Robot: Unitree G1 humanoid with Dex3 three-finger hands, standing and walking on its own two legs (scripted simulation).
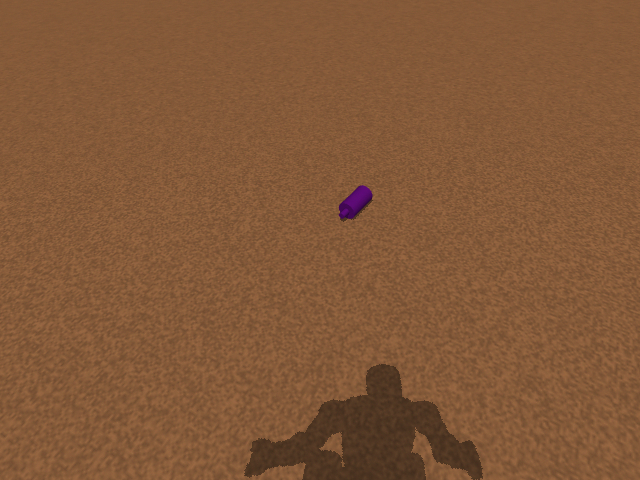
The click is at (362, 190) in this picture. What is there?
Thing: lying bottle
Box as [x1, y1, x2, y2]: [339, 185, 372, 218]
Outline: 367,187 363,185 359,186 339,205 339,216 341,218 345,216 348,218 353,217 371,198 371,192
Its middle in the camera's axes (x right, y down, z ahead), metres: +0.15 -0.16 +1.80
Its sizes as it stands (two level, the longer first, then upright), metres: 0.192 0.085 0.085
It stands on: the floor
